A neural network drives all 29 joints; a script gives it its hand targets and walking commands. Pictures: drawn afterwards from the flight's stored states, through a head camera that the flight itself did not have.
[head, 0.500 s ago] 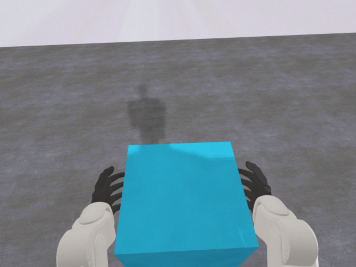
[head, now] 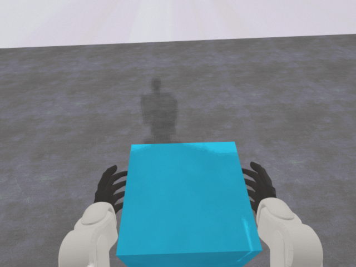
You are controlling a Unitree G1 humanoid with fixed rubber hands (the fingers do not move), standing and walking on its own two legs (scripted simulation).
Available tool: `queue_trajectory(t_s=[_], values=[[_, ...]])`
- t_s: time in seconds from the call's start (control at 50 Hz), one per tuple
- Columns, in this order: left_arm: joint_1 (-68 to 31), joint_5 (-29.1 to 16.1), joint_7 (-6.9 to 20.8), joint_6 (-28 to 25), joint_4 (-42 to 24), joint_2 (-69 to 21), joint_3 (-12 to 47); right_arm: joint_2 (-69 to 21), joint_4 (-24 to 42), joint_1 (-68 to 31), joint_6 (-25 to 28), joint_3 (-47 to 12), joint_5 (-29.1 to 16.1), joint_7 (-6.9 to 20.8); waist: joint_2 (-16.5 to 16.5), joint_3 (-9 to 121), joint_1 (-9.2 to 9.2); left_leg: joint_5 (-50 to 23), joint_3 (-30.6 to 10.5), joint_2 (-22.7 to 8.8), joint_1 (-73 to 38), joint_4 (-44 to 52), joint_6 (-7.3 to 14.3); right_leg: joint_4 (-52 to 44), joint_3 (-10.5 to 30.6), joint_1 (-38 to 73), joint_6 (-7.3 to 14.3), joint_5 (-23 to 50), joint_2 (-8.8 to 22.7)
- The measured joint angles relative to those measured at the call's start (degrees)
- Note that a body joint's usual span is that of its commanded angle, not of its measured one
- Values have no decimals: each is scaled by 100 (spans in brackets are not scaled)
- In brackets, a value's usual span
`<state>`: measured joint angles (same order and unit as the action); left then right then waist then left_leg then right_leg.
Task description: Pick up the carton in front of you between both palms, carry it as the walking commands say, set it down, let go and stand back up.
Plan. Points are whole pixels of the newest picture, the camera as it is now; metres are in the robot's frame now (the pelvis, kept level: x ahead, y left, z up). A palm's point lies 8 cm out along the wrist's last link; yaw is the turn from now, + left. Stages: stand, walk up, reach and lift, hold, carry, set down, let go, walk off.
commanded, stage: carry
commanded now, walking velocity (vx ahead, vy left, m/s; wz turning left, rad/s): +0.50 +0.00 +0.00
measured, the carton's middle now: (184, 214) +0.24 +0.00 +0.03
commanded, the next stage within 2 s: none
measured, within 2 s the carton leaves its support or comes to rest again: neither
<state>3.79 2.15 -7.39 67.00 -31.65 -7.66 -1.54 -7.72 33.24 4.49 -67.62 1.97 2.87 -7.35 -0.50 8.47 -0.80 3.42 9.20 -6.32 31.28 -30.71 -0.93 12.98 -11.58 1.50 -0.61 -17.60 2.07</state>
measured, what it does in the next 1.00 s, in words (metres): walks ahead: left foot, then right foot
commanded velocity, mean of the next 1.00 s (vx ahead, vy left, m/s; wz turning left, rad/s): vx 0.28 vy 0.00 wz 0.00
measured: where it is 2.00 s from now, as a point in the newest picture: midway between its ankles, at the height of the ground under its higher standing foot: (183, 222)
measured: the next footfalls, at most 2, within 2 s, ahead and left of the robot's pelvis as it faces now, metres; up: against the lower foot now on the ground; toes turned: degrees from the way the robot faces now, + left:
left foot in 0.06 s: +0.22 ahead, +0.12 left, +0.00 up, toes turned +11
right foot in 0.56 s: +0.54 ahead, -0.12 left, +0.00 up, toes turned -13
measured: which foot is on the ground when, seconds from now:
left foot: up 0.00-0.04, down 0.06-0.58, up 0.60-0.94, down 0.96-1.00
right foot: down 0.00-0.06, up 0.08-0.54, down 0.56-1.00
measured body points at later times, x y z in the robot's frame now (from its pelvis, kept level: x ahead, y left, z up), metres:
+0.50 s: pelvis +0.32 +0.00 +0.00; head +0.30 +0.01 +0.45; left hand +0.56 +0.15 +0.09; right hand +0.56 -0.15 +0.09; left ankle +0.18 +0.11 -0.74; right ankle +0.46 -0.13 -0.72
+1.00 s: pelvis +0.59 -0.02 -0.01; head +0.57 -0.01 +0.44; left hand +0.83 +0.13 +0.09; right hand +0.83 -0.17 +0.09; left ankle +0.66 +0.08 -0.74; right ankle +0.50 -0.11 -0.74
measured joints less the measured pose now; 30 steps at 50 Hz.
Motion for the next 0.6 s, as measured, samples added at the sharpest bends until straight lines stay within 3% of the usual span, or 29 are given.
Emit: queue_trajectory(t_s=[0.06,0.08,0.1,0.14,0.2,0.34,0.5,0.56,0.6], values=[[-81,33,-13,135,-107,10,-4,13,37,-102,-93,19,-37,-5,85,-7,3,160,291,146,-463,412,111,582,92,232,-195,-668,134],[-143,35,-21,177,-83,21,-69,18,-79,-172,-69,-6,-46,-11,233,-22,44,157,371,243,-490,248,273,1183,115,73,-212,-955,322],[-202,36,-27,218,-15,28,-136,26,-235,-260,-58,-20,-45,-16,311,-48,89,311,430,280,-484,32,403,2101,242,-282,-180,-931,431],[-271,53,-38,290,118,31,-202,33,-453,-358,-83,-10,-49,-21,276,-146,138,572,472,255,-643,4,510,4002,645,-1204,-86,-825,308],[-262,55,2,305,196,28,-145,20,-459,-260,-77,45,-69,-20,183,-254,182,574,475,264,-1129,551,444,5164,732,-2309,81,-324,232],[-101,75,17,102,2,10,-2,4,-179,-70,80,70,-136,-13,78,-201,249,702,377,310,-2267,1634,309,3644,565,-3474,-7,728,422],[-22,53,10,206,-312,4,-54,11,6,-115,-35,-37,-120,-11,88,-94,139,1528,311,313,-3532,1911,-93,1811,175,-3355,73,1461,365],[-104,16,6,245,-237,12,-66,18,29,-158,-118,-22,-69,-14,-23,-141,125,2287,230,118,-3713,1120,-290,1441,-93,-2889,193,1328,196],[-241,25,3,169,99,22,-27,32,-134,-254,-153,105,-55,-15,-206,-227,35,2383,-30,-135,-3039,-659,-238,1932,-209,-2913,440,1051,110]])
